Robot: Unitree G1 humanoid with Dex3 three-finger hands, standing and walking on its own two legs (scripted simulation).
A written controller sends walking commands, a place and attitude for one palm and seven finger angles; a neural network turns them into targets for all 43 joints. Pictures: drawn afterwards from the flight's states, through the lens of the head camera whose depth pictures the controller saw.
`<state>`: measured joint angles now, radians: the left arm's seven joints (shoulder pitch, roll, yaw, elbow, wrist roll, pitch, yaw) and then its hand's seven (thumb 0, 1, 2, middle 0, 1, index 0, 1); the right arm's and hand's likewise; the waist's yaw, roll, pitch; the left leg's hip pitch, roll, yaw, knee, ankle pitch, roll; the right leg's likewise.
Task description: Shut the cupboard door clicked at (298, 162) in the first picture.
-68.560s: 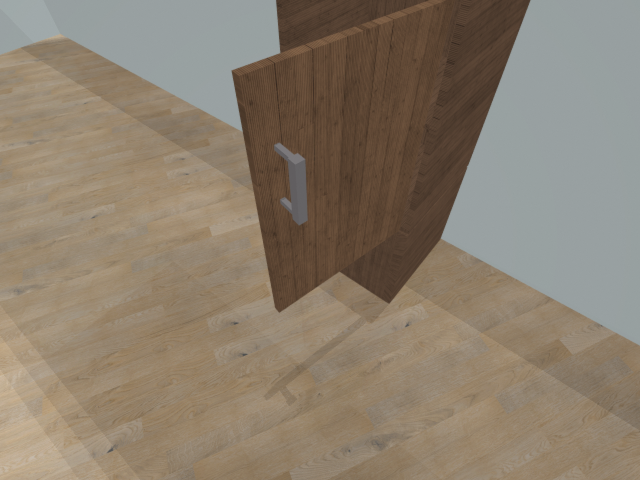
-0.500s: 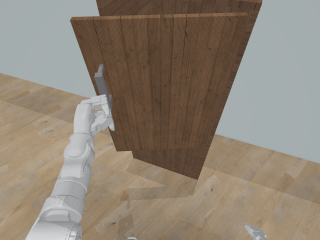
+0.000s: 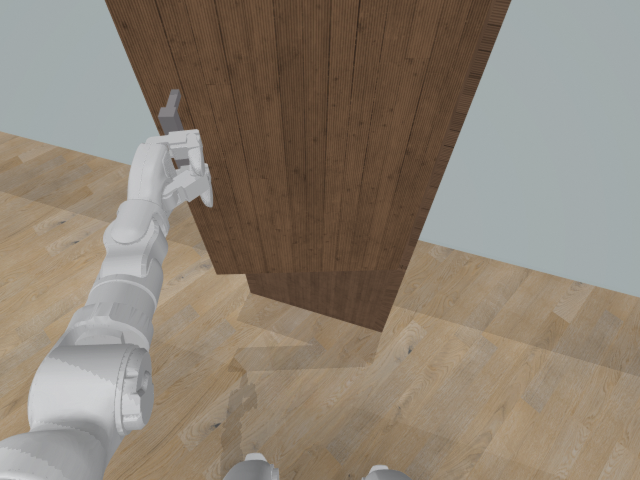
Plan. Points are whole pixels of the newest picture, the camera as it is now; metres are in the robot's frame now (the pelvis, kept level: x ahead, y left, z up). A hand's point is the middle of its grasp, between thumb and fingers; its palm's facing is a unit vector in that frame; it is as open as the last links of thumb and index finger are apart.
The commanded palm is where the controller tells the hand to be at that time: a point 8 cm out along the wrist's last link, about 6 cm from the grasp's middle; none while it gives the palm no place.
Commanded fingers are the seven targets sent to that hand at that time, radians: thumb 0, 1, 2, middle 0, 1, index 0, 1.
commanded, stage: push the door shut along its arc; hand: left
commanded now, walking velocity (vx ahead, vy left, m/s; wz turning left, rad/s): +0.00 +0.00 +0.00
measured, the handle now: (184, 143) +0.53 +0.18 +0.11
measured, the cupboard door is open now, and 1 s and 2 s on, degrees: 20 7 1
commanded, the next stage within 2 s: pull the fist back off the door in 1.28 s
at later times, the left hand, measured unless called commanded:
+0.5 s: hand (227, 143) +0.53 +0.12 +0.11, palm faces -0.20 -0.98 -0.03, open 3.1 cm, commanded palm +0.53 +0.16 +0.11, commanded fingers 0.00 0.90 0.90 -1.30 -1.50 -1.30 -1.50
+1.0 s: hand (257, 116) +0.58 +0.08 +0.11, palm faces -0.31 -0.95 -0.01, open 3.1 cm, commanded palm +0.58 +0.12 +0.11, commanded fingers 0.00 0.90 0.90 -1.30 -1.50 -1.30 -1.50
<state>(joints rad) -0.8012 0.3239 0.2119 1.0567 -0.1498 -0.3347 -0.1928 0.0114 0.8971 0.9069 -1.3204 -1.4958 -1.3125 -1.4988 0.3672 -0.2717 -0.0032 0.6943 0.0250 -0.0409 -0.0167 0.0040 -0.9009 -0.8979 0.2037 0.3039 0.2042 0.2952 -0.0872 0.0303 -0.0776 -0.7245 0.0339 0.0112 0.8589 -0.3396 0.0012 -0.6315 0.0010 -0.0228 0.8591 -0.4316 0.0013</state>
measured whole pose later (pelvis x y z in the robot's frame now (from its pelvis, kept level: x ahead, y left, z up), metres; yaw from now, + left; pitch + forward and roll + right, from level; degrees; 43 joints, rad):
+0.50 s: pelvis -0.01 +0.01 -0.02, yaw -1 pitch +20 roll -3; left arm -1.14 0.49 0.24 1.29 -0.10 -0.28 -0.29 0.01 0.90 0.90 -1.30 -1.50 -1.30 -1.50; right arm 0.40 -0.28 0.01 0.71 0.01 -0.09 -0.01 0.00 -0.90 -0.90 0.20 0.30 0.20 0.30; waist -0.20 0.04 -0.09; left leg -0.96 0.05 -0.01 0.98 -0.36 0.01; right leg -0.85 0.02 -0.04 0.95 -0.44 0.00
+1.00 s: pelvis +0.01 +0.01 -0.03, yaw -2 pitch +23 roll -3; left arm -1.28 0.56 0.31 1.34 -0.03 -0.23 -0.36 0.01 0.89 0.91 -1.29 -1.50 -1.30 -1.50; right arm 0.45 -0.28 0.01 0.67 -0.02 -0.04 0.01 0.00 -0.90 -0.90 0.21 0.30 0.21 0.30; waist -0.26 0.06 -0.09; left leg -1.02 0.06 0.01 1.01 -0.40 0.01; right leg -0.92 0.03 -0.02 0.97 -0.47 0.01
